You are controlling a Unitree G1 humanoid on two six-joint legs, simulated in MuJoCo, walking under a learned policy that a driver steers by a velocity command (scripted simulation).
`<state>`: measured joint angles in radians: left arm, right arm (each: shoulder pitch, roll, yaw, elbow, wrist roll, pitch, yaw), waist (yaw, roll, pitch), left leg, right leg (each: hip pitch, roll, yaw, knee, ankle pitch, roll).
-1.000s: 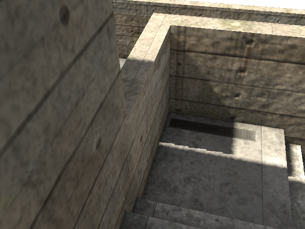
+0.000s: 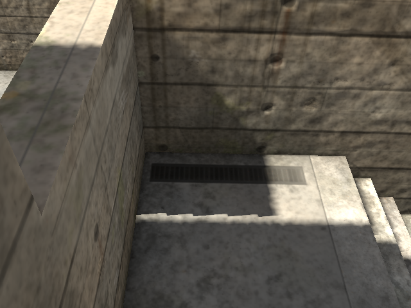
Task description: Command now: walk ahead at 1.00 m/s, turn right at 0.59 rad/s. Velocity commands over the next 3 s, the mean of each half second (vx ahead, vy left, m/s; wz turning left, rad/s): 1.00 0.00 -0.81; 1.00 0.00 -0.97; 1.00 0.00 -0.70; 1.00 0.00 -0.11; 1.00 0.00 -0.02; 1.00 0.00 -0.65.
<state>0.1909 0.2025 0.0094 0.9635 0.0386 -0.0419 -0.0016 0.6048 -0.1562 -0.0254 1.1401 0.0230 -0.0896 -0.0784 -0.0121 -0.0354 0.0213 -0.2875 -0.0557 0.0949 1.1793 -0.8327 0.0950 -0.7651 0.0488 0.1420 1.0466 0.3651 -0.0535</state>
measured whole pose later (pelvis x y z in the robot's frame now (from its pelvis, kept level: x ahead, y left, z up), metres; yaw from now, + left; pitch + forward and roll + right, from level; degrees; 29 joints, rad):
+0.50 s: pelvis +0.39 +0.02 -0.32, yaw -22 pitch +2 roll -2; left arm 0.43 0.19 0.03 0.99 0.02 -0.03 0.01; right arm 0.28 -0.21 -0.05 0.88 -0.01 -0.12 0.01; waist -0.01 0.02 -0.09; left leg -0.20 0.03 -0.02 0.61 -0.40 -0.02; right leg -0.57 0.19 0.09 2.02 -0.69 -0.22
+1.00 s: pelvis +0.79 -0.13 -0.56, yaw -53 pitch +1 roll -2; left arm 0.46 0.20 0.05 0.92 0.02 -0.04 0.03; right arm 0.03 -0.13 0.01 0.74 -0.02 -0.06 0.00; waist 0.00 -0.04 0.01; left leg -0.70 0.11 -0.19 1.02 -0.25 -0.06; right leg -0.29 0.16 0.08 0.87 -0.58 -0.13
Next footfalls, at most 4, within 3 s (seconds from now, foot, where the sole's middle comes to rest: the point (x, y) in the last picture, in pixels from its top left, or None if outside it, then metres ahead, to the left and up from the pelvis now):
0.12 right None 0.14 -0.06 -0.88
0.44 left None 0.40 0.15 -1.09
0.78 right None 0.69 -0.16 -1.29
1.02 left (225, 252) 1.08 -0.14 -1.29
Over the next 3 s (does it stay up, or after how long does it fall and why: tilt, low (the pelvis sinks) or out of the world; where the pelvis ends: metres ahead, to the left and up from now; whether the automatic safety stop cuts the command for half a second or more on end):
stays up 1.27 -1.60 -1.21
